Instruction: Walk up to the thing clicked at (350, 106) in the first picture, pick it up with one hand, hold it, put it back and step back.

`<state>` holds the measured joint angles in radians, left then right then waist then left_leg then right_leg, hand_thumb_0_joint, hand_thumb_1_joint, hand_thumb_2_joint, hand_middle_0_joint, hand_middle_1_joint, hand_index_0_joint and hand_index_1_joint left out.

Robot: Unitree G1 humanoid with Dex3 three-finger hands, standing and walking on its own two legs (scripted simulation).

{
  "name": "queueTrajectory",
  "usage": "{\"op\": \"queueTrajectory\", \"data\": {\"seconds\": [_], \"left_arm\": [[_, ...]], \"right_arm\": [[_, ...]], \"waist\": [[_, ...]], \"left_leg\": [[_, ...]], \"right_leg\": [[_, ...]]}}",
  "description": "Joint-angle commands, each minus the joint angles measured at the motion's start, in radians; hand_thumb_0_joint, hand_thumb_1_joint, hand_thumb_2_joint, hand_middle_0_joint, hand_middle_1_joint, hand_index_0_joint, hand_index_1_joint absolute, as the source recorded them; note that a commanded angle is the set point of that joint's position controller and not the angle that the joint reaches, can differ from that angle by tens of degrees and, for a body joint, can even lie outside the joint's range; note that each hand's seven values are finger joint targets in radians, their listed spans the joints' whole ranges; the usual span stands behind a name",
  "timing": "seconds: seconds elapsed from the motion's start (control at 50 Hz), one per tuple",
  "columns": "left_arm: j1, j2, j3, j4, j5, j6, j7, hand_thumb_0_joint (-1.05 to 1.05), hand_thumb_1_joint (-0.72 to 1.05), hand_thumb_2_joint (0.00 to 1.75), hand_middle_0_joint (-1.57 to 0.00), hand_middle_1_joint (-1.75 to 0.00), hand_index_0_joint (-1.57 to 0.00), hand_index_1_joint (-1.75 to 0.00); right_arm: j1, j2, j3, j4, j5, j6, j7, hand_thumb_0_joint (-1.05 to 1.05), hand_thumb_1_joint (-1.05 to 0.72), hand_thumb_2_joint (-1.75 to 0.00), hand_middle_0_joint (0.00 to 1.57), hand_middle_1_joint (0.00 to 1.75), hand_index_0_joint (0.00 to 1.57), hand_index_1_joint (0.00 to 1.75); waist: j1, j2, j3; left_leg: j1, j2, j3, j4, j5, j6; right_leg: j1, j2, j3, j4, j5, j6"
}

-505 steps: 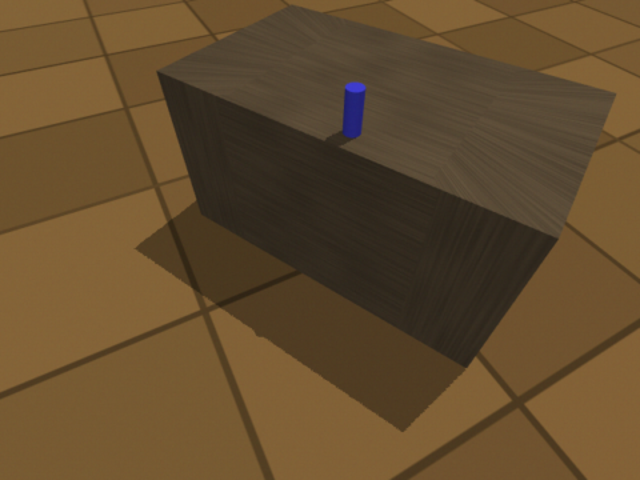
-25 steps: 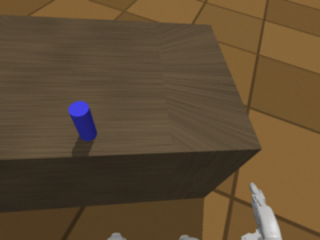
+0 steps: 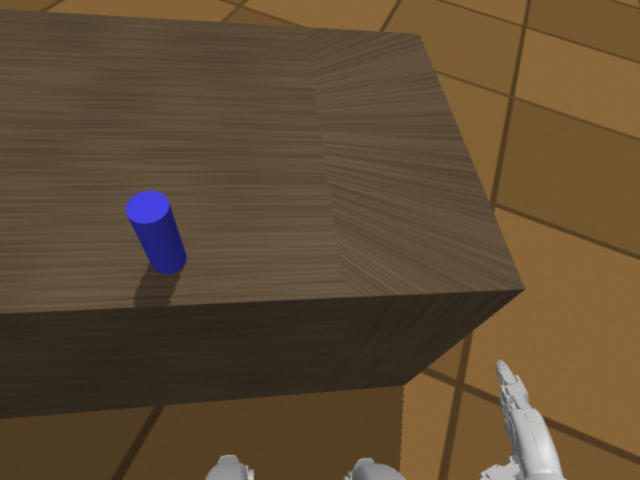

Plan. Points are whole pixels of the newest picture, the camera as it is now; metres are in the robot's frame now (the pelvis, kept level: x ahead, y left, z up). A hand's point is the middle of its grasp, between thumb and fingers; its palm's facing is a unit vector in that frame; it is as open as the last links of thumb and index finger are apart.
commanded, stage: go down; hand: left
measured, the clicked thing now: (159, 235) +0.44 +0.19 +0.00
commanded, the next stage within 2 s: approach in 0.72 s
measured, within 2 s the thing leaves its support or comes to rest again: neither
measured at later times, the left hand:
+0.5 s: hand out of the picture +0.35 +0.38 +0.10, palm faces +0.15 -0.99 +0.00, open 17.7 cm
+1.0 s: hand out of the picture +0.36 +0.37 +0.09, palm faces +0.14 -0.99 +0.01, open 17.7 cm
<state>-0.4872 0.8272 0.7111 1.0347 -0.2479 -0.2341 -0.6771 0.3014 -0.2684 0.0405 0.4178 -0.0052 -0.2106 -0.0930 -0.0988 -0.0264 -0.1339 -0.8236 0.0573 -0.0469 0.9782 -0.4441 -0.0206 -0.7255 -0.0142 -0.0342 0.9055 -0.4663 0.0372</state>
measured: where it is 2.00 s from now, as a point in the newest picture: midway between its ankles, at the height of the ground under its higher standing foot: outside the picture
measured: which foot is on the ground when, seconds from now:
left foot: down 0.00-1.00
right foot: down 0.00-1.00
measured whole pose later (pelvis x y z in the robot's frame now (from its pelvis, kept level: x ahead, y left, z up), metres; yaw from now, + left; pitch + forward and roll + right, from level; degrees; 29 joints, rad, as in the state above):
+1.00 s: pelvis +0.00 +0.00 +0.00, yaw +0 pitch +16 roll -3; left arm -0.46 0.77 0.66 0.99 -0.26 -0.22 -0.65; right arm 0.34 -0.27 0.05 0.35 0.00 -0.22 -0.10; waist -0.09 -0.03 -0.14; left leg -0.82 0.05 -0.04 0.99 -0.45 -0.02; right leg -0.72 -0.02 -0.03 0.92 -0.47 0.04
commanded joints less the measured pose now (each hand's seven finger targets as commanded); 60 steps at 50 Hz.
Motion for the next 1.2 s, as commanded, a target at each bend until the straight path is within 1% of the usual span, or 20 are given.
{"op": "queueTrajectory", "data": {"seconds": [0.0, 0.14, 0.2, 0.26, 0.3, 0.34, 0.4, 0.42, 0.48, 0.58, 0.64, 0.68, 0.7, 0.74, 0.82, 0.86, 0.98, 1.04, 1.14, 1.18], "left_arm": [[-0.267, 0.419, 0.059, -0.246, -0.035, -0.050, 0.007, 0.00, -0.61, 0.05, -0.06, -0.05, -0.05, -0.06], [-0.228, 0.349, 0.035, -0.239, -0.038, -0.042, 0.014, 0.00, -0.61, 0.05, -0.06, -0.05, -0.05, -0.06], [-0.223, 0.368, 0.048, -0.280, -0.040, -0.040, 0.016, 0.00, -0.61, 0.05, -0.06, -0.05, -0.05, -0.06], [-0.226, 0.363, 0.051, -0.300, -0.046, -0.040, 0.013, 0.00, -0.59, 0.06, -0.05, -0.05, -0.04, -0.06], [-0.242, 0.372, 0.052, -0.327, -0.048, -0.037, 0.017, 0.00, -0.60, 0.07, -0.05, -0.06, -0.04, -0.07], [-0.217, 0.358, 0.045, -0.293, -0.041, -0.029, 0.018, 0.00, -0.61, 0.05, -0.05, -0.06, -0.05, -0.06], [-0.215, 0.318, 0.022, -0.247, -0.049, -0.024, 0.017, 0.00, -0.61, 0.05, -0.05, -0.05, -0.05, -0.06], [-0.212, 0.335, 0.028, -0.247, -0.048, -0.024, 0.020, 0.00, -0.61, 0.05, -0.05, -0.06, -0.05, -0.06], [-0.222, 0.355, 0.038, -0.255, -0.042, -0.036, 0.022, 0.00, -0.61, 0.06, -0.04, -0.05, -0.04, -0.06], [-0.258, 0.375, 0.050, -0.309, -0.047, -0.048, 0.012, 0.00, -0.61, 0.04, -0.05, -0.06, -0.05, -0.06], [-0.270, 0.341, 0.020, -0.323, -0.051, -0.042, 0.006, 0.00, -0.61, 0.05, -0.05, -0.05, -0.05, -0.05], [-0.241, 0.368, 0.044, -0.286, -0.052, -0.032, 0.009, 0.00, -0.61, 0.04, -0.05, -0.05, -0.05, -0.05], [-0.234, 0.339, 0.021, -0.267, -0.044, -0.027, 0.008, 0.00, -0.61, 0.03, -0.05, -0.05, -0.05, -0.05], [-0.240, 0.367, 0.037, -0.252, -0.043, -0.030, 0.011, 0.00, -0.61, 0.04, -0.05, -0.05, -0.05, -0.06], [-0.231, 0.386, 0.062, -0.280, -0.048, -0.040, 0.012, 0.00, -0.59, 0.04, -0.09, -0.07, -0.07, -0.09], [-0.225, 0.342, 0.038, -0.256, -0.050, -0.036, 0.015, 0.00, -0.59, 0.05, -0.08, -0.07, -0.07, -0.09], [-0.283, 0.185, -0.069, -0.223, -0.050, -0.046, 0.028, 0.00, -0.61, 0.04, -0.08, -0.07, -0.07, -0.09], [-0.303, 0.160, -0.096, -0.203, -0.041, -0.070, 0.047, 0.00, -0.61, 0.05, -0.08, -0.07, -0.07, -0.08], [-0.320, 0.094, -0.107, -0.180, -0.028, -0.128, 0.118, 0.00, -0.60, 0.07, -0.06, -0.07, -0.06, -0.08], [-0.339, 0.107, -0.091, -0.206, -0.015, -0.162, 0.158, 0.00, -0.58, 0.06, -0.05, -0.06, -0.05, -0.07]], "right_arm": [[0.024, -0.187, -0.101, -0.151, 0.002, -0.048, -0.025, 0.00, 0.54, -0.05, 0.05, 0.05, 0.05, 0.05], [0.019, -0.188, -0.116, -0.166, 0.004, -0.050, -0.025, 0.00, 0.53, -0.05, 0.05, 0.05, 0.05, 0.05], [0.035, -0.154, -0.079, -0.149, 0.009, -0.045, -0.021, 0.00, 0.53, -0.05, 0.05, 0.05, 0.05, 0.05], [0.015, -0.175, -0.094, -0.180, 0.006, -0.054, -0.027, 0.00, 0.53, -0.05, 0.05, 0.05, 0.05, 0.05], [0.005, -0.159, -0.081, -0.161, 0.008, -0.049, -0.029, 0.00, 0.53, -0.05, 0.05, 0.05, 0.05, 0.05], [0.013, -0.194, -0.116, -0.169, 0.003, -0.052, -0.037, 0.00, 0.53, -0.06, 0.05, 0.05, 0.05, 0.05], [0.008, -0.168, -0.093, -0.164, 0.010, -0.053, -0.035, 0.00, 0.54, -0.05, 0.05, 0.05, 0.05, 0.05], [0.032, -0.200, -0.126, -0.157, 0.007, -0.052, -0.040, 0.00, 0.53, -0.05, 0.05, 0.05, 0.05, 0.05], [0.035, -0.180, -0.102, -0.187, 0.008, -0.056, -0.033, 0.00, 0.54, -0.05, 0.05, 0.05, 0.05, 0.05], [0.044, -0.151, -0.075, -0.182, 0.010, -0.058, -0.031, 0.00, 0.54, -0.05, 0.05, 0.05, 0.05, 0.05], [0.020, -0.158, -0.079, -0.151, 0.008, -0.059, -0.036, 0.00, 0.54, -0.05, 0.05, 0.05, 0.05, 0.05], [0.010, -0.192, -0.102, -0.159, 0.006, -0.062, -0.042, 0.00, 0.53, -0.05, 0.05, 0.05, 0.05, 0.05], [-0.007, -0.181, -0.090, -0.183, 0.005, -0.064, -0.038, 0.00, 0.53, -0.05, 0.05, 0.05, 0.05, 0.05], [0.021, -0.172, -0.089, -0.142, 0.004, -0.056, -0.039, 0.00, 0.53, -0.05, 0.05, 0.05, 0.05, 0.05], [0.015, -0.195, -0.102, -0.238, 0.007, -0.059, -0.037, 0.00, 0.55, -0.04, 0.05, 0.05, 0.05, 0.05], [0.056, -0.143, -0.055, -0.194, 0.007, -0.054, -0.029, 0.00, 0.55, -0.05, 0.05, 0.05, 0.05, 0.05], [0.033, -0.162, -0.079, -0.204, 0.003, -0.060, -0.019, 0.00, 0.55, -0.04, 0.05, 0.05, 0.05, 0.05], [0.030, -0.169, -0.086, -0.241, -0.002, -0.060, -0.010, 0.00, 0.56, -0.04, 0.05, 0.05, 0.05, 0.05], [0.084, -0.210, -0.152, -0.303, -0.011, -0.040, 0.016, 0.00, 0.57, -0.04, 0.05, 0.05, 0.05, 0.05], [0.084, -0.203, -0.150, -0.367, -0.016, -0.036, 0.032, 0.00, 0.57, -0.04, 0.05, 0.05, 0.05, 0.05]], "waist": [[0.027, 0.236, -0.387], [0.024, 0.227, -0.334], [0.045, 0.248, -0.334], [0.033, 0.248, -0.364], [0.047, 0.257, -0.342], [0.030, 0.233, -0.346], [0.024, 0.185, -0.264], [0.015, 0.162, -0.270], [0.028, 0.170, -0.276], [0.039, 0.241, -0.346], [0.038, 0.273, -0.336], [0.036, 0.247, -0.342], [0.031, 0.223, -0.333], [0.029, 0.213, -0.298], [0.027, 0.185, -0.363], [0.030, 0.179, -0.308], [-0.014, 0.185, -0.298], [-0.023, 0.186, -0.301], [-0.058, 0.137, -0.321], [-0.050, 0.154, -0.339]], "left_leg": [[0.403, -0.038, 0.011, -0.092, 0.458, 0.029], [0.384, -0.032, 0.003, -0.112, 0.381, 0.020], [0.383, -0.033, 0.005, -0.114, 0.407, 0.018], [0.432, -0.025, -0.003, -0.111, 0.458, 0.017], [0.398, -0.036, 0.011, -0.115, 0.419, 0.021], [0.412, -0.029, 0.002, -0.120, 0.411, 0.019], [0.334, -0.043, 0.019, -0.124, 0.309, 0.031], [0.327, -0.044, 0.021, -0.121, 0.303, 0.034], [0.317, -0.050, 0.022, -0.126, 0.246, 0.032], [0.380, -0.045, 0.009, -0.124, 0.324, 0.021], [0.413, -0.040, 0.009, -0.122, 0.372, 0.016], [0.405, -0.036, 0.003, -0.117, 0.391, 0.018], [0.399, -0.035, 0.002, -0.118, 0.393, 0.019], [0.353, -0.043, 0.014, -0.107, 0.384, 0.025], [0.385, -0.043, 0.016, -0.105, 0.377, 0.029], [0.345, -0.049, 0.024, -0.103, 0.366, 0.032], [0.363, -0.030, 0.003, -0.096, 0.348, 0.024], [0.350, -0.027, -0.001, -0.076, 0.344, 0.022], [0.315, -0.026, 0.001, -0.021, 0.318, 0.024], [0.277, -0.031, 0.004, -0.003, 0.275, 0.023]], "right_leg": [[0.061, 0.023, -0.015, -0.095, 0.351, -0.040], [0.018, 0.029, -0.025, -0.093, 0.273, -0.046], [0.026, 0.029, -0.027, -0.089, 0.286, -0.047], [0.030, 0.032, -0.031, -0.088, 0.303, -0.044], [0.048, 0.025, -0.019, -0.096, 0.300, -0.045], [0.042, 0.030, -0.025, -0.097, 0.290, -0.044], [0.026, 0.025, -0.014, -0.113, 0.251, -0.041], [0.036, 0.025, -0.012, -0.113, 0.260, -0.038], [0.035, 0.025, -0.012, -0.114, 0.218, -0.040], [0.049, 0.024, -0.018, -0.098, 0.253, -0.043], [0.015, 0.025, -0.019, -0.096, 0.265, -0.046], [0.030, 0.026, -0.023, -0.096, 0.274, -0.046], [0.029, 0.028, -0.024, -0.097, 0.276, -0.046], [0.039, 0.025, -0.017, -0.098, 0.298, -0.041], [0.065, 0.026, -0.017, -0.103, 0.298, -0.039], [0.063, 0.024, -0.010, -0.106, 0.309, -0.036], [-0.048, 0.029, -0.023, -0.075, 0.252, -0.045], [-0.073, 0.028, -0.025, -0.058, 0.245, -0.046], [-0.134, 0.028, -0.019, -0.020, 0.246, -0.046], [-0.129, 0.025, -0.009, -0.005, 0.228, -0.047]]}}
